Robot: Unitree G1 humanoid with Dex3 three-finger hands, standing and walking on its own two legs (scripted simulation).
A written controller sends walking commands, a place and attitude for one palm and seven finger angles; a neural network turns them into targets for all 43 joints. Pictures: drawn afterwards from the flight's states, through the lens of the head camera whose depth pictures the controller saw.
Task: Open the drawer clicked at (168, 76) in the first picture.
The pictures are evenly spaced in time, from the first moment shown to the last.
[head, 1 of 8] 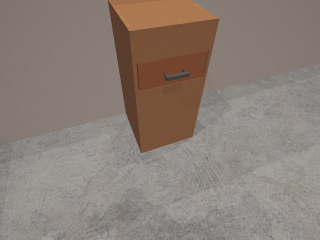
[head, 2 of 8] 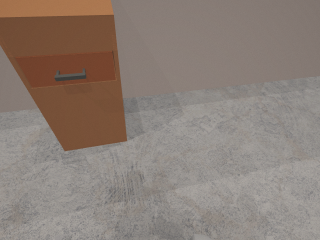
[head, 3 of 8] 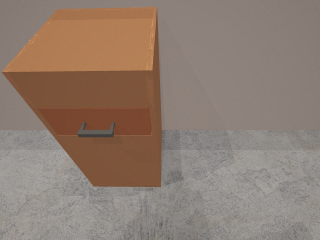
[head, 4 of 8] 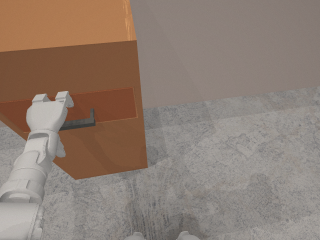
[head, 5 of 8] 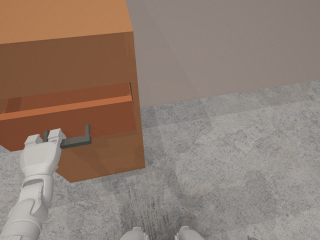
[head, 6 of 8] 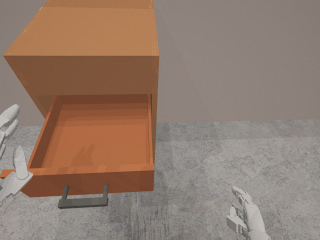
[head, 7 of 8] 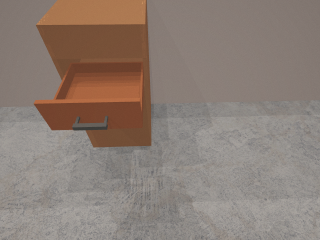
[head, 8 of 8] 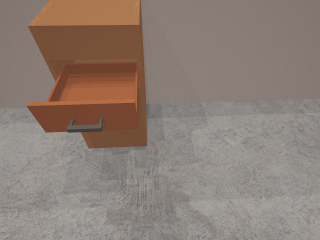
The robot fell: no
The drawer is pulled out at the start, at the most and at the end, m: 0.00 0.29 0.29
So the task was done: yes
